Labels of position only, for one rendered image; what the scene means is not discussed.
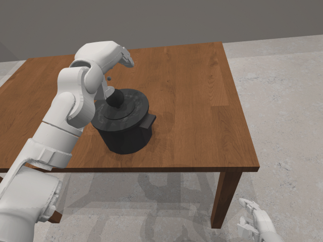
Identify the table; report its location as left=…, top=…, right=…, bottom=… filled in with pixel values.
left=0, top=41, right=260, bottom=229

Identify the robot left upper arm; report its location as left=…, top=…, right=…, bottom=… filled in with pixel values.
left=0, top=166, right=63, bottom=242

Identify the robot left hand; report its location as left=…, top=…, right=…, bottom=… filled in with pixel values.
left=75, top=41, right=134, bottom=100

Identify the robot right forearm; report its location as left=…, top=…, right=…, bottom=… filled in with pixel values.
left=259, top=231, right=284, bottom=242

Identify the robot right hand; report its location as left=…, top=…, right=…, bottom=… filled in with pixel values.
left=237, top=198, right=277, bottom=242

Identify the pot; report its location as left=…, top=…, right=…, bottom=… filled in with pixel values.
left=98, top=113, right=156, bottom=154

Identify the robot left forearm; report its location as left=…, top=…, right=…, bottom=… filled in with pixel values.
left=0, top=58, right=103, bottom=199

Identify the lid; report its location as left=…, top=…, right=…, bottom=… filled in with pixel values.
left=91, top=89, right=149, bottom=133

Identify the knob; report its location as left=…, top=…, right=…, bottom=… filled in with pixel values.
left=106, top=89, right=124, bottom=107

